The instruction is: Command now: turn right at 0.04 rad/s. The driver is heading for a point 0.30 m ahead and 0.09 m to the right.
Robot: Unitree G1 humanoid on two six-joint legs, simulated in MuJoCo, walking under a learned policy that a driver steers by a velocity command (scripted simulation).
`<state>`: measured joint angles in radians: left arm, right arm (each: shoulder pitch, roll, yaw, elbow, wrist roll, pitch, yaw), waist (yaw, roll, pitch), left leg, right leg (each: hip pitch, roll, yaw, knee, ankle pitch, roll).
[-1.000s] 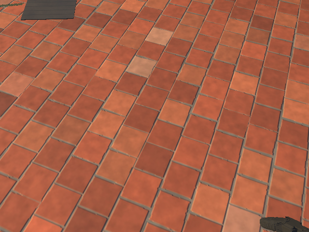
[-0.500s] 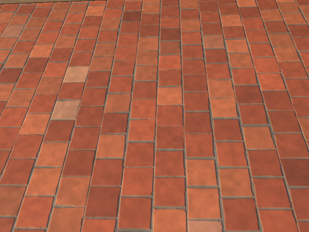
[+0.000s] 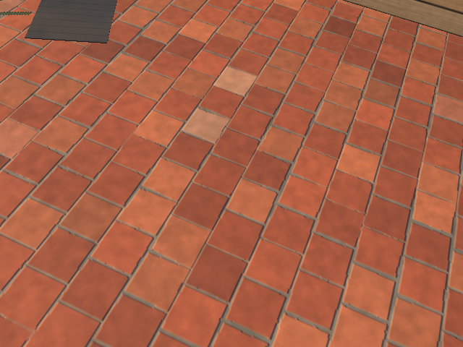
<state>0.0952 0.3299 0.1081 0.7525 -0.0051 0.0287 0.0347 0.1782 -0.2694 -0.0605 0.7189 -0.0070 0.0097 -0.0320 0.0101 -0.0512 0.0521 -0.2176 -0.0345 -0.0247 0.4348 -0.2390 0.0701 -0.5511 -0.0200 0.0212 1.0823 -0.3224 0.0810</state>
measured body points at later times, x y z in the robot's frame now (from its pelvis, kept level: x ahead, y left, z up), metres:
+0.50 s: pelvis +0.02 -0.05 -0.02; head +0.07 -0.08 +0.42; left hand +0.26 +0.18 -0.11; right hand +0.07 -0.38 -0.13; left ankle -0.01 +0.09 -0.70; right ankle +0.00 -0.14 -0.75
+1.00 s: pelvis +0.21 -0.10 -0.02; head +0.25 -0.11 +0.43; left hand +0.39 +0.13 -0.15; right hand +0.27 -0.40 -0.12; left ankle +0.36 -0.05 -0.75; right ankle +0.02 -0.16 -0.69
